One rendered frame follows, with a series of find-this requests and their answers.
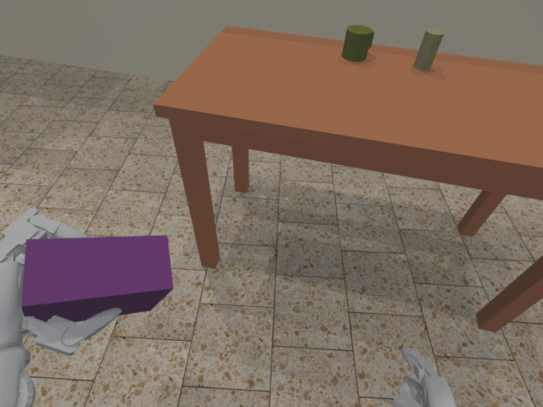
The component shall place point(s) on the left robot forearm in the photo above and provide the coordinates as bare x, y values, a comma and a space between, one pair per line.
16, 387

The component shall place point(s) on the table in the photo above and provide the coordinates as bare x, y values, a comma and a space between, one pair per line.
469, 122

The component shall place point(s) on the robot right hand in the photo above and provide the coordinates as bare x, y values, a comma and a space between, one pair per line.
434, 391

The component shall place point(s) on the robot left hand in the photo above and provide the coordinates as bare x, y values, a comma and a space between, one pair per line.
57, 334

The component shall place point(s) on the sponge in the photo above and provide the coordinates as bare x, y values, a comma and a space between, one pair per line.
76, 278

